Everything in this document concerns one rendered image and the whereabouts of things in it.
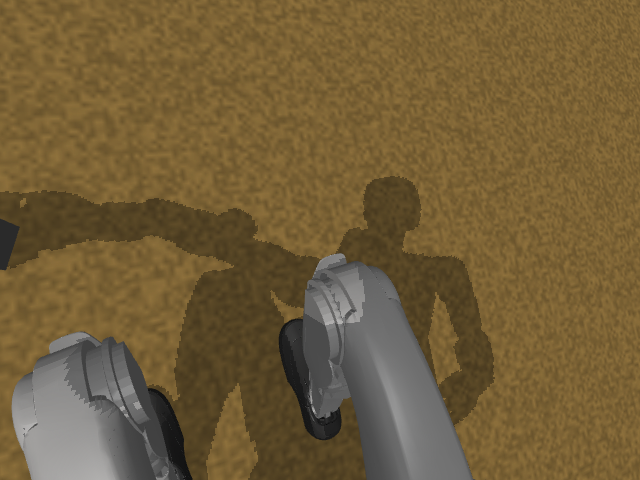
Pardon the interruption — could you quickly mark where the right robot foot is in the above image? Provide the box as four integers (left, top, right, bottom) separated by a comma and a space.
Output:
279, 319, 341, 440

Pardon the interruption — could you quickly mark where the left robot foot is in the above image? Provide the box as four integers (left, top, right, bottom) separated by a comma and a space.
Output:
148, 388, 193, 480

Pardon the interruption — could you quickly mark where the cube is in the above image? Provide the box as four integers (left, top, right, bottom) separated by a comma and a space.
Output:
0, 219, 20, 270

